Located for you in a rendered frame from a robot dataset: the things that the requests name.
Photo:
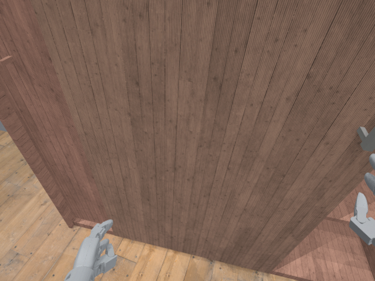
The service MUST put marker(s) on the wardrobe door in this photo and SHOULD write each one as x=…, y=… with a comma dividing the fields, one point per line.
x=225, y=129
x=32, y=87

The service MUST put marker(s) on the right robot hand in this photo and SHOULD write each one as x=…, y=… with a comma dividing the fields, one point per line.
x=362, y=226

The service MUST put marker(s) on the left robot hand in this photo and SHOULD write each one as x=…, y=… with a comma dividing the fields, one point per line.
x=92, y=247

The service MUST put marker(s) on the left robot forearm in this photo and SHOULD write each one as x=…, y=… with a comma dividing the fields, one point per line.
x=80, y=274

